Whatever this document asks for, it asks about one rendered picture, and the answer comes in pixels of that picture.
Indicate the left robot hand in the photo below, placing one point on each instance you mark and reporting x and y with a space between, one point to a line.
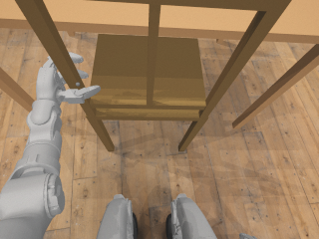
49 81

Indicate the left robot forearm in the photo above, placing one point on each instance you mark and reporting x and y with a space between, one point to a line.
43 147

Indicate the robot left upper arm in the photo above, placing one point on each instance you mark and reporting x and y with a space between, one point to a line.
28 205

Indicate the right robot shin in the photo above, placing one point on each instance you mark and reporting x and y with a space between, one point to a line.
176 230

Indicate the table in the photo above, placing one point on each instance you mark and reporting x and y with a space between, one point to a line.
299 23

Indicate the robot shin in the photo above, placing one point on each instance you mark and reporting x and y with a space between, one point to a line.
176 230
130 228

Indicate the chair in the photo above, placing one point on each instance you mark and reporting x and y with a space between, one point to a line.
152 77

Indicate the left robot shin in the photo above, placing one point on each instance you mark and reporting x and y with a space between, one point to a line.
130 228

